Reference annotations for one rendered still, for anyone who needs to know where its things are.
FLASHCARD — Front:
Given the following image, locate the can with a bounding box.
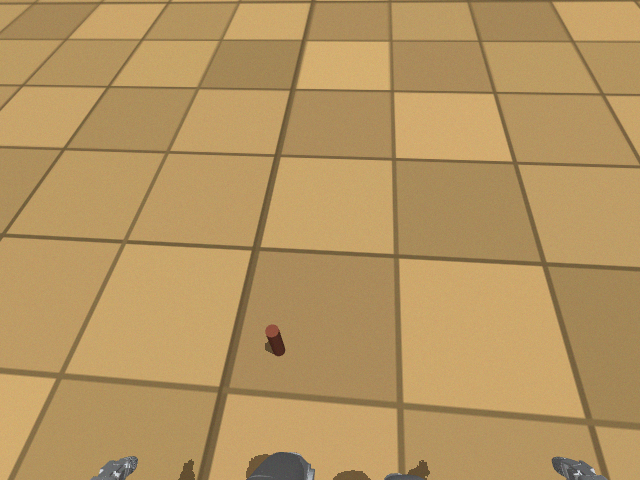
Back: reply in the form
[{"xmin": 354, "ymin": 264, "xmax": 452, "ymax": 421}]
[{"xmin": 265, "ymin": 324, "xmax": 285, "ymax": 356}]

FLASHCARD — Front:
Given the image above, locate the right robot hand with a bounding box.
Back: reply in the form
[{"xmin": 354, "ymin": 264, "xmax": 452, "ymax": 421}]
[{"xmin": 552, "ymin": 457, "xmax": 607, "ymax": 480}]

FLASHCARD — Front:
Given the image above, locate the left robot hand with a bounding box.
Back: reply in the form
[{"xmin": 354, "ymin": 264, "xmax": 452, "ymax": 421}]
[{"xmin": 90, "ymin": 456, "xmax": 138, "ymax": 480}]

